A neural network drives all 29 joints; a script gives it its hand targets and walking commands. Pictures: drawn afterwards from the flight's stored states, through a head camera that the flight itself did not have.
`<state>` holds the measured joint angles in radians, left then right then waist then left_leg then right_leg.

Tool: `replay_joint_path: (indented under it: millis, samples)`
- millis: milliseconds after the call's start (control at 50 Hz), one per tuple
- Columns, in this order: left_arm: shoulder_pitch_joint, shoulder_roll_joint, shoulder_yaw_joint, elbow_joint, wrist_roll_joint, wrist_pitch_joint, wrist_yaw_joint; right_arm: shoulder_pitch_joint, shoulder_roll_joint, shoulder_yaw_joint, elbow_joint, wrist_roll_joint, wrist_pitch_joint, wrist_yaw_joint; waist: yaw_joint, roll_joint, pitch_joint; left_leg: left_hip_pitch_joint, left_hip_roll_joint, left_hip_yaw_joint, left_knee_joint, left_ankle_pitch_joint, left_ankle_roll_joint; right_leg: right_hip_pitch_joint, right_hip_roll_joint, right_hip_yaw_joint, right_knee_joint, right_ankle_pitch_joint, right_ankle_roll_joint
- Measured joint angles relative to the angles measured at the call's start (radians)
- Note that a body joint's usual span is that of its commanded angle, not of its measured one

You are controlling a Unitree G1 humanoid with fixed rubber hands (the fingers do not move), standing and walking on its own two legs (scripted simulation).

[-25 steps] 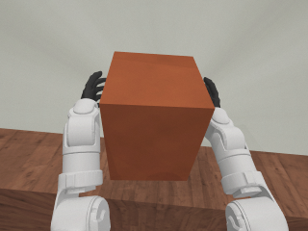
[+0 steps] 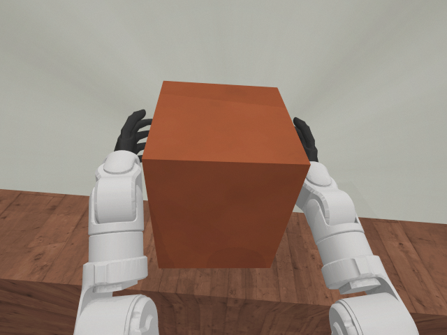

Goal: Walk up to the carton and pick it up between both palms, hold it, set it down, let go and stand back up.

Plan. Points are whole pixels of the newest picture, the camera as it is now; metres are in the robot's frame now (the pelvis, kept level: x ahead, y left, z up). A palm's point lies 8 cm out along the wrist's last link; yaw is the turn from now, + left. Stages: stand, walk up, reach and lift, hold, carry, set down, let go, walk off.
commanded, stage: hold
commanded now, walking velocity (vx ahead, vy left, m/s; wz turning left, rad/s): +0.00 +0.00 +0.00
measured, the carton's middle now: (218, 177) +0.36 +0.00 +0.17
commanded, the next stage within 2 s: none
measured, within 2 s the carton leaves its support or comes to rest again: neither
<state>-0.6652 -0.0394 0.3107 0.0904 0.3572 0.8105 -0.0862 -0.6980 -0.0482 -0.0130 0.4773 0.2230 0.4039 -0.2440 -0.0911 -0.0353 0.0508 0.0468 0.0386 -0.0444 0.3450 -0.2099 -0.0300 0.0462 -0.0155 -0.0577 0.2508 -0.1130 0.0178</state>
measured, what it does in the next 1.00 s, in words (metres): stands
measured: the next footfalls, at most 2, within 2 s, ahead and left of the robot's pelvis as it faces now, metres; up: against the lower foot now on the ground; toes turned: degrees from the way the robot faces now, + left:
none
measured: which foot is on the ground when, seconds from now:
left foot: down 0.00-1.00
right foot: down 0.00-1.00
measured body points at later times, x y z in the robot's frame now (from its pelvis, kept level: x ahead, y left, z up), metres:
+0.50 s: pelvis -0.01 +0.00 +0.00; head -0.06 +0.02 +0.45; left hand +0.37 +0.15 +0.22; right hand +0.37 -0.15 +0.21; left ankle +0.00 +0.14 -0.75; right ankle +0.03 -0.13 -0.75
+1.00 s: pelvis +0.00 +0.00 +0.00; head -0.06 +0.03 +0.45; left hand +0.37 +0.15 +0.22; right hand +0.37 -0.14 +0.21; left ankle +0.00 +0.13 -0.75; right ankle +0.03 -0.13 -0.75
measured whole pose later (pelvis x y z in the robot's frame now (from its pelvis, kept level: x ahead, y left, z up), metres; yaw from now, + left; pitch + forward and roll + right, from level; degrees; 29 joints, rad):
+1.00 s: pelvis +0.00 +0.00 +0.00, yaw +1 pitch -10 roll -1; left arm -0.66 -0.04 0.31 0.10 0.35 0.80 -0.08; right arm -0.70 -0.04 -0.03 0.49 0.22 0.39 -0.23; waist -0.10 -0.05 0.04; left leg 0.04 0.04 -0.05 0.35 -0.21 -0.03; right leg 0.05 -0.01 -0.06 0.25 -0.12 0.02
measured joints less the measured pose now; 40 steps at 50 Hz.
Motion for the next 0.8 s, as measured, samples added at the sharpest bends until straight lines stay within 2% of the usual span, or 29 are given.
replay_joint_path:
  millis: [80,640,800]
  samples:
    - [0.002,0.001,-0.010,-0.009,-0.010,-0.009,0.007,0.008,-0.002,-0.003,-0.022,0.001,-0.006,-0.001,0.003,0.004,-0.004,-0.014,0.001,-0.001,0.006,0.000,0.000,-0.009,0.002,-0.001,-0.003,0.004,-0.001]
    - [-0.054,0.010,0.017,0.079,-0.002,-0.030,0.002,-0.034,0.017,-0.047,0.046,-0.045,-0.016,0.014,0.000,-0.007,-0.007,-0.024,-0.003,-0.007,-0.002,0.016,0.000,-0.023,-0.002,-0.005,0.009,0.005,-0.003]
    - [-0.036,0.007,0.004,0.054,0.001,-0.027,0.006,-0.026,0.008,-0.035,0.039,-0.018,-0.025,0.017,0.003,-0.005,-0.017,-0.025,-0.002,-0.002,-0.001,0.009,0.001,-0.021,0.000,0.000,0.001,0.003,-0.001]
